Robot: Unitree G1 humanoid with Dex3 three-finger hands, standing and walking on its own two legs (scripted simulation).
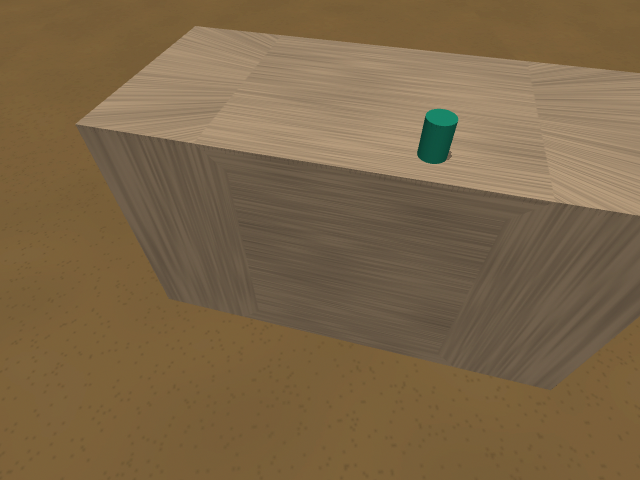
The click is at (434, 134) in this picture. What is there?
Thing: squat round
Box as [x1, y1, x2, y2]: [417, 109, 457, 163]
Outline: 433,109 426,113 417,154 422,160 426,162 439,163 445,160 457,122 457,116 448,110
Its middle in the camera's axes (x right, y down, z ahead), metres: +0.24 -0.21 +0.80
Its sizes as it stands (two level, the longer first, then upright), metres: 0.063 0.063 0.090
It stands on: a support 0.75 m high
